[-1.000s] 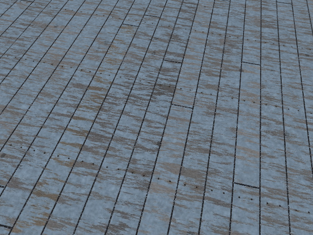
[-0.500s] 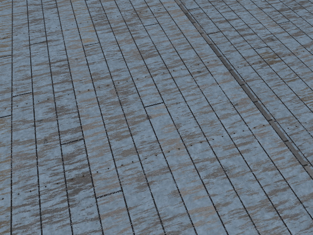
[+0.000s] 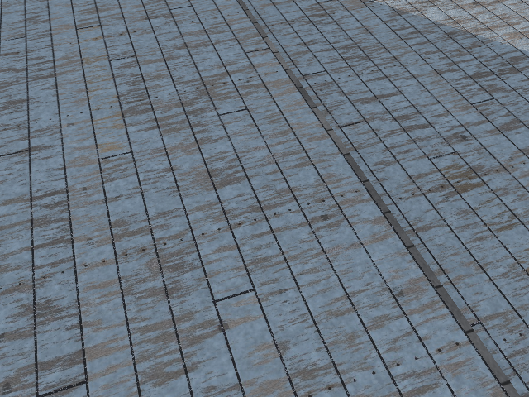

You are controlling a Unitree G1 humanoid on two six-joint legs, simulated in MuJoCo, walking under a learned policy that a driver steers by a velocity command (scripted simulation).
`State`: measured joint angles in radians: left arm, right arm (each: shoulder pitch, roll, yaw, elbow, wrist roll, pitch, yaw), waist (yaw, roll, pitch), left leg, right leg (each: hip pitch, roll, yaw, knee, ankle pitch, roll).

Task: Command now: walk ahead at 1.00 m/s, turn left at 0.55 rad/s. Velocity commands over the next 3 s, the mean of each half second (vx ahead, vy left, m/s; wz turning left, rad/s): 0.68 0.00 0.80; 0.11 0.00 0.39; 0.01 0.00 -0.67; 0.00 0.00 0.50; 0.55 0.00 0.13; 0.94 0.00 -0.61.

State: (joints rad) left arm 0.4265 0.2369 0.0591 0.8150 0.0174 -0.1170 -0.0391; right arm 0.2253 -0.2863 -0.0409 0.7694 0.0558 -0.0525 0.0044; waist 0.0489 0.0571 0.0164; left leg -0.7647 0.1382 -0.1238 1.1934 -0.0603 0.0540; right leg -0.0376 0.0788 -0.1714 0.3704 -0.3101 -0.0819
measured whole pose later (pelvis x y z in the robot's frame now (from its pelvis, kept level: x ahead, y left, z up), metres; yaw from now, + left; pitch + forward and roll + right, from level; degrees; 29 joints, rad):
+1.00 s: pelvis +0.51 +0.06 +0.00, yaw +36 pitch +1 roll +0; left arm 0.27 0.27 0.06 0.67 -0.03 0.03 0.01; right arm 0.10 -0.25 -0.03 0.65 0.00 0.03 -0.01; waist 0.06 -0.02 0.06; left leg -0.26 -0.07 -0.10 0.52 -0.29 0.01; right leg -0.40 0.10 0.19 0.45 -0.07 0.00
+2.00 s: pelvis +0.55 +0.08 -0.01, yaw +32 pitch +3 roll -2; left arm 0.08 0.32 0.10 0.71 0.01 0.03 0.01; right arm 0.21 -0.32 -0.09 0.61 0.00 0.04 0.01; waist -0.02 -0.04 0.07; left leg -0.35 0.01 0.04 0.63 -0.33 0.05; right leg -0.43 -0.09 -0.09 0.99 -0.54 0.06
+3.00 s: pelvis +1.15 +0.34 -0.01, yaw +14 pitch +1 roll -1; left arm 0.40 0.29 0.04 0.76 -0.03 -0.09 0.00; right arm 0.06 -0.29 0.00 0.58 0.01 -0.14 0.03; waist 0.09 0.03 0.02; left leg -0.67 0.05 -0.02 0.49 0.19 0.00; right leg 0.14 0.10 0.19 0.27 -0.41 -0.09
